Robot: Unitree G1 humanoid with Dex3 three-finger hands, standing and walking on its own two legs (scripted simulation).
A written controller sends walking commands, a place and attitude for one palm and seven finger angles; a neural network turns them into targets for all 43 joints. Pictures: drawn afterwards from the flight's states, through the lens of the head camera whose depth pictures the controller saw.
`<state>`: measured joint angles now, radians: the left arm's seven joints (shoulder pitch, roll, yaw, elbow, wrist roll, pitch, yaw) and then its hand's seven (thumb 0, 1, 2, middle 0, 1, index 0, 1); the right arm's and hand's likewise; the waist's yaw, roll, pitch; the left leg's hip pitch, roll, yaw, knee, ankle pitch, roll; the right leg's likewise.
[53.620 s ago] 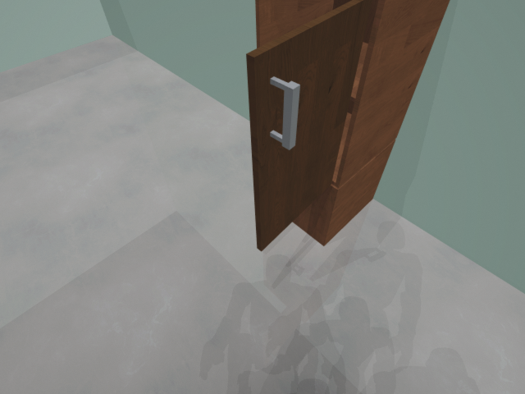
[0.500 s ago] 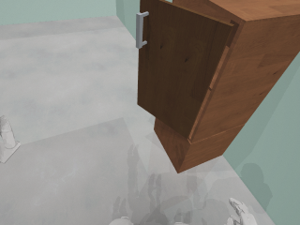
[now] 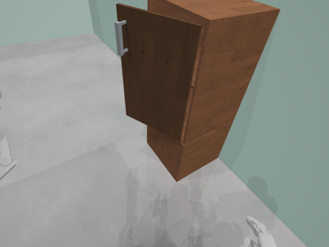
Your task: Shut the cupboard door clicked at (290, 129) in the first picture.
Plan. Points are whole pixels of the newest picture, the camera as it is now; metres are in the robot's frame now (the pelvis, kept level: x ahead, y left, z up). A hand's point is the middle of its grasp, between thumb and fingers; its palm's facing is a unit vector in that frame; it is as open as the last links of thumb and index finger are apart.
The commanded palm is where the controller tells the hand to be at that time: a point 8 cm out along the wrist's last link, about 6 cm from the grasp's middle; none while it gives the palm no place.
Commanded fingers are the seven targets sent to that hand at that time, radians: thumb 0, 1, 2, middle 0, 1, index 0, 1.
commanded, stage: stop stepping back and stand still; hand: left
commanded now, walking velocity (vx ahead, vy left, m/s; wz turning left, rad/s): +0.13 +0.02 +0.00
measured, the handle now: (122, 38) +0.88 +0.17 +0.14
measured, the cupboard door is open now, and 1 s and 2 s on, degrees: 25 25 25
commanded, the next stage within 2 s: let the arm hang, fingers relaxed in 1.12 s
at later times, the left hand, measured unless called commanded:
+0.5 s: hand out of the picture +0.17 +0.25 +0.20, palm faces +0.38 -0.77 -0.52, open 7.4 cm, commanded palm +0.12 +0.30 +0.19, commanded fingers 0.00 0.90 0.90 -0.20 -0.30 -0.20 -0.30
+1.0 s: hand out of the picture +0.24 +0.30 +0.19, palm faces +0.37 -0.77 -0.51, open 7.4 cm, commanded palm +0.18 +0.33 +0.19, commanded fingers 0.00 0.90 0.90 -0.20 -0.30 -0.20 -0.30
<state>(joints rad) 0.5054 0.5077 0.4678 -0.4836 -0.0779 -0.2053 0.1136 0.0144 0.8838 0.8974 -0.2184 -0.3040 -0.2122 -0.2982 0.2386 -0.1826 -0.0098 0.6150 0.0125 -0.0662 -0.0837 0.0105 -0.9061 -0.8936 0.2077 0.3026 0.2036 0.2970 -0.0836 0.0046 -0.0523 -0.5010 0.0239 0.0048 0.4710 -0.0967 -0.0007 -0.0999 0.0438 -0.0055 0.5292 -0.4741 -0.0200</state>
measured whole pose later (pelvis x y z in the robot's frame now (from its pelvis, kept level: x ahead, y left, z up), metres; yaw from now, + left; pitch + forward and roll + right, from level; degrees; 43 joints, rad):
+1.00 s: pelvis +0.02 +0.04 +0.01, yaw -3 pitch +2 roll -1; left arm 0.55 0.48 0.47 -0.50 -0.05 -0.23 0.16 0.02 0.89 0.90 -0.21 -0.30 -0.21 -0.30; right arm 0.17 -0.17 0.02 0.58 0.02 -0.08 -0.06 0.01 -0.91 -0.89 0.21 0.30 0.20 0.30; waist -0.01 -0.01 0.00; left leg -0.31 0.05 0.07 0.55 -0.26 0.00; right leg -0.18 0.00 -0.05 0.49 -0.34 -0.01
